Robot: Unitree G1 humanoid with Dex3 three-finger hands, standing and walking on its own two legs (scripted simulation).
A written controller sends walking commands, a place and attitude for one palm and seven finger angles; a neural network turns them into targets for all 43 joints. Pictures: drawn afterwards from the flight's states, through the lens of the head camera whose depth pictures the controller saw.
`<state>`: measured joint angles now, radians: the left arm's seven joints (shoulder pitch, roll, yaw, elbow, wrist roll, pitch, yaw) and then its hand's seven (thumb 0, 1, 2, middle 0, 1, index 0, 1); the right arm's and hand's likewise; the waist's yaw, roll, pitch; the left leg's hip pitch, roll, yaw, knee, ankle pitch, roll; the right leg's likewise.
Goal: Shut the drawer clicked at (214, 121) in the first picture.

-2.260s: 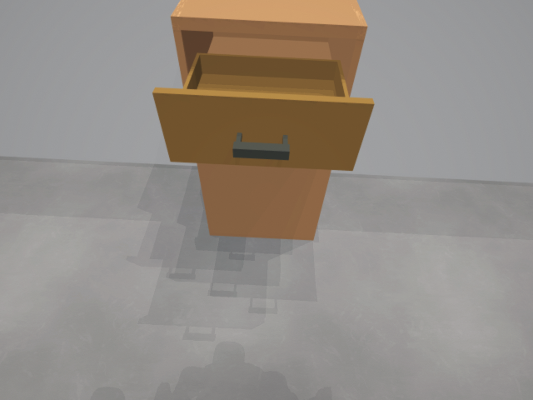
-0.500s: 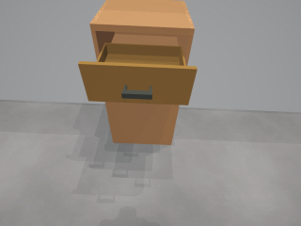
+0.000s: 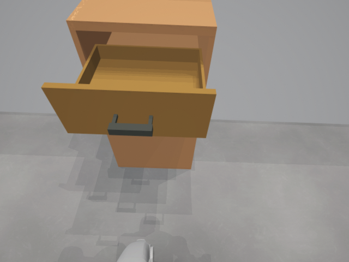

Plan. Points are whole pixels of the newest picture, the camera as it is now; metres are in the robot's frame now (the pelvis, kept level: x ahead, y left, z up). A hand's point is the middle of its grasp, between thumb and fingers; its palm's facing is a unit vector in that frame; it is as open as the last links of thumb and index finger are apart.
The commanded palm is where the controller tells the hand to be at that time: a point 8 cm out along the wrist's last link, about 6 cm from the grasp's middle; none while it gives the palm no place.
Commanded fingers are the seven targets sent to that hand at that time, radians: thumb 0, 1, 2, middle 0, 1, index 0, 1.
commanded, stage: take the last steps up to it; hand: left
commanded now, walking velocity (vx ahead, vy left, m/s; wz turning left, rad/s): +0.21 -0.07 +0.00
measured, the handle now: (132, 123) +0.44 +0.16 +0.04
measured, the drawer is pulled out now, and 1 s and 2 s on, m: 0.28 0.28 0.28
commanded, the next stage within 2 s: come to a stop and stand still in 0.12 s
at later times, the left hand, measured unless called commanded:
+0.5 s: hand (109, 253) +0.16 +0.19 -0.18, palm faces +0.04 -0.99 -0.15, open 7.4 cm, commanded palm none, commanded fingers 0.00 0.90 0.90 -0.20 -0.30 -0.20 -0.30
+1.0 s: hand out of the picture +0.05 +0.13 -0.18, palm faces +0.04 -0.98 -0.19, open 7.3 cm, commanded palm none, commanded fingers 0.00 0.90 0.90 -0.20 -0.30 -0.20 -0.30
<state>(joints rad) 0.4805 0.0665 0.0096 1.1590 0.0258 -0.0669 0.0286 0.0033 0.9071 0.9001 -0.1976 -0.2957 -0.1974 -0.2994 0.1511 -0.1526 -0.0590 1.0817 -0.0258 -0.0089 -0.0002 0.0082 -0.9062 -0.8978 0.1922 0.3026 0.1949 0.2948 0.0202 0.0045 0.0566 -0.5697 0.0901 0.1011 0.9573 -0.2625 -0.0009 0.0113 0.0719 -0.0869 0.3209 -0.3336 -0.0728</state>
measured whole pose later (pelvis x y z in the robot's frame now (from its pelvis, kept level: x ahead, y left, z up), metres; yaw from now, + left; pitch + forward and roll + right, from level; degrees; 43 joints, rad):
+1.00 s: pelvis +0.04 -0.04 +0.00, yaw +0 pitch -1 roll -1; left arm 0.29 0.14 0.02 1.07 0.02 0.00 0.05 0.01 0.93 0.90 -0.20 -0.30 -0.20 -0.30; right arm 0.25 -0.14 -0.04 1.13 -0.01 0.04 -0.03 0.01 -0.91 -0.90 0.19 0.30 0.20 0.30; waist 0.00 0.02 0.03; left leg -0.19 0.04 0.03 0.56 -0.33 -0.01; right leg -0.22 0.03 -0.09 0.50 -0.26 -0.05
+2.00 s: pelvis +0.03 -0.01 +0.00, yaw -1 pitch -1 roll +1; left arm 0.28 0.15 0.00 1.07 0.01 -0.02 0.04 0.01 0.92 0.90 -0.19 -0.30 -0.19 -0.30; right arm 0.33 -0.15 0.02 1.08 -0.02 -0.03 -0.02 0.02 -0.92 -0.90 0.19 0.30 0.20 0.30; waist -0.01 0.04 -0.01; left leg -0.15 -0.05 0.08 0.44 -0.27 0.06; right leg -0.24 -0.06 -0.03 0.50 -0.24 0.02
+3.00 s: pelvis +0.14 -0.08 -0.02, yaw +5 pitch -2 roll +1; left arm 0.16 0.18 0.04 0.98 0.02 -0.03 0.04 0.00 0.92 0.90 -0.20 -0.30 -0.20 -0.30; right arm 0.30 -0.18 -0.04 1.10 -0.01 0.03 -0.04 0.01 -0.90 -0.90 0.20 0.30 0.20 0.30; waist -0.02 0.03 0.13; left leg -0.24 -0.02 -0.02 0.97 -0.61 0.00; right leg -0.37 -0.06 -0.08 0.68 -0.28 -0.03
